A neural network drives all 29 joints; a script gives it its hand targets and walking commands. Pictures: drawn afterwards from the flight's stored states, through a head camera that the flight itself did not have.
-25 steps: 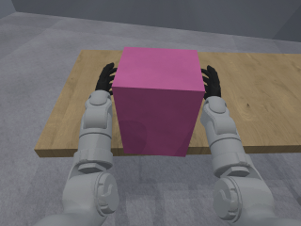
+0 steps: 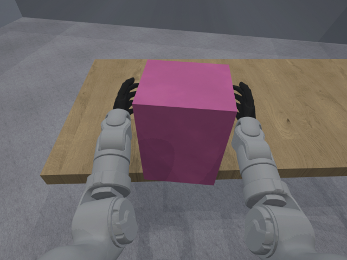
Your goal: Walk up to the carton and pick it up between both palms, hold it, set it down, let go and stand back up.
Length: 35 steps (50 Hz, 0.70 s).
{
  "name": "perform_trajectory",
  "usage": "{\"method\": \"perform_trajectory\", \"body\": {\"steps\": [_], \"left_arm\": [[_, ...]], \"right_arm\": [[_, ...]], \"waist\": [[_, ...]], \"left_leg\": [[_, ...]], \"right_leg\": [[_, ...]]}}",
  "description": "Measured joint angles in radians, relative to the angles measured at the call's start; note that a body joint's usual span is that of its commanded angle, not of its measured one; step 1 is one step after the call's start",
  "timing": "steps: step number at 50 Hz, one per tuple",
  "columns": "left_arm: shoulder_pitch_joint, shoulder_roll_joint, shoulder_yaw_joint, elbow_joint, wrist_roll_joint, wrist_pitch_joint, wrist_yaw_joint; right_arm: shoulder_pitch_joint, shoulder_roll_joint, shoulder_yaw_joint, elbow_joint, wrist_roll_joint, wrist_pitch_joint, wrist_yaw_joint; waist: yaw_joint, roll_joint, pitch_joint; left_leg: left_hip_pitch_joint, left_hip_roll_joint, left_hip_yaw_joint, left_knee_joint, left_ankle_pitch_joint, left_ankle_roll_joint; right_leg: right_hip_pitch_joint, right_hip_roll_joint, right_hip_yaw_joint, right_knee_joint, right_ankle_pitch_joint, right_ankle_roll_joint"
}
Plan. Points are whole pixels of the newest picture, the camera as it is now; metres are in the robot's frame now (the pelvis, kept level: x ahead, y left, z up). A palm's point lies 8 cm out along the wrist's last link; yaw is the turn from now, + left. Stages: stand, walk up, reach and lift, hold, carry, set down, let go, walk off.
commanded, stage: set down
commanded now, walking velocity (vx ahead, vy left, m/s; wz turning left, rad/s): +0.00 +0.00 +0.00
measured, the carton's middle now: (182, 126) +0.42 -0.02 +0.10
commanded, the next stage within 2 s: none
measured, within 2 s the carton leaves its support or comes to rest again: rests again in 0.54 s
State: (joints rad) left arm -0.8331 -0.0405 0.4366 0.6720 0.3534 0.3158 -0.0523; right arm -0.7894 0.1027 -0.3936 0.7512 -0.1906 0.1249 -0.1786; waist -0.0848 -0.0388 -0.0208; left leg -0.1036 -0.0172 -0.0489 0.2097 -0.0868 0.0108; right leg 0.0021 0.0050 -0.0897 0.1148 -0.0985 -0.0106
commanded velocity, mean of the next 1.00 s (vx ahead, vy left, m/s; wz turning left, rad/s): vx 0.00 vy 0.00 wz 0.00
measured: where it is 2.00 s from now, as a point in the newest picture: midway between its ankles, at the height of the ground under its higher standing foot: outside the picture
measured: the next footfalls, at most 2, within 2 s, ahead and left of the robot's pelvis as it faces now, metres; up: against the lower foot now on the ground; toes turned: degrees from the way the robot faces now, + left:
none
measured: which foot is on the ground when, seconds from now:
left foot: down 0.00-1.00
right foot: down 0.00-1.00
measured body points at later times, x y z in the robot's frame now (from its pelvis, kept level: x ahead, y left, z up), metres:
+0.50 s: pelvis +0.00 +0.00 +0.00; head +0.00 +0.01 +0.45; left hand +0.44 +0.12 +0.15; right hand +0.41 -0.17 +0.15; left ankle +0.02 +0.11 -0.75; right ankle -0.02 -0.11 -0.75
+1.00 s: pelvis +0.01 -0.02 +0.00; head +0.04 -0.01 +0.45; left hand +0.46 +0.11 +0.14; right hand +0.42 -0.18 +0.14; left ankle +0.02 +0.11 -0.75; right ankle -0.02 -0.11 -0.75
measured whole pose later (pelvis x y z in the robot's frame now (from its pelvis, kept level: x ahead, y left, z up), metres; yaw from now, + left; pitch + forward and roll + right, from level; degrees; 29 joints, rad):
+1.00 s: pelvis +0.01 -0.02 +0.00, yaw +4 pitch +4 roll +0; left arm -0.87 -0.02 0.53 0.75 0.38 0.12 -0.10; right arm -0.80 0.18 -0.51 0.65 -0.33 0.06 -0.09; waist -0.15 -0.02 -0.02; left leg -0.21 -0.01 -0.12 0.20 -0.07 -0.03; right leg -0.09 0.02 -0.17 0.14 -0.12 -0.04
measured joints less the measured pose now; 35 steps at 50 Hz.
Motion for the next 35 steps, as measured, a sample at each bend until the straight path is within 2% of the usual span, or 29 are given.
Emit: {"method": "perform_trajectory", "body": {"steps": [22,25,27,35], "left_arm": [[-0.018,-0.004,0.061,0.065,0.022,-0.111,-0.017],[-0.012,0.012,0.043,0.056,0.000,-0.110,0.002],[-0.025,0.016,0.047,0.063,-0.006,-0.109,0.002],[-0.065,0.026,0.068,0.090,0.004,-0.141,-0.012]], "right_arm": [[-0.014,0.032,-0.072,0.005,-0.087,-0.051,0.024],[-0.050,0.051,-0.139,0.021,-0.119,-0.049,0.064],[-0.068,0.054,-0.163,0.014,-0.143,-0.035,0.087],[-0.065,0.054,-0.148,-0.054,-0.158,-0.027,0.116]], "waist": [[0.008,0.003,-0.008],[-0.037,0.015,-0.020],[-0.052,0.024,-0.027],[-0.060,0.032,-0.018]], "left_leg": [[-0.018,0.004,0.003,-0.030,0.018,-0.005],[-0.058,-0.002,-0.022,-0.009,0.016,-0.014],[-0.085,-0.004,-0.033,0.001,0.017,-0.015],[-0.127,0.004,-0.049,0.007,0.020,-0.021]], "right_leg": [[-0.027,0.003,-0.002,-0.012,0.009,-0.006],[-0.056,-0.002,-0.030,0.008,-0.002,-0.006],[-0.079,-0.003,-0.044,0.019,-0.007,-0.007],[-0.112,0.007,-0.062,0.016,-0.004,-0.018]]}}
